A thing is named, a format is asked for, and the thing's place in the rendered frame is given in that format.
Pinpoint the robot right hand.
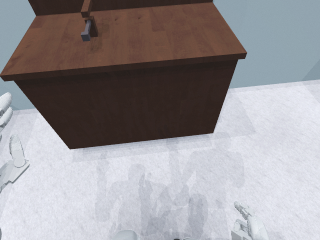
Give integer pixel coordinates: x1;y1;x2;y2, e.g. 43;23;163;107
231;201;270;240

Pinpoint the tap lever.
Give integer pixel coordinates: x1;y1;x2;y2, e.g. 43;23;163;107
81;20;91;42

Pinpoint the robot left hand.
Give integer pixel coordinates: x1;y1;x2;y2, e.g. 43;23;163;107
0;92;30;193

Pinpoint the counter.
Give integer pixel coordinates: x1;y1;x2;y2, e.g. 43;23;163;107
0;0;247;150

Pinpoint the robot left thigh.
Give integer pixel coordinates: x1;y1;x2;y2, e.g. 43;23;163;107
111;230;141;240

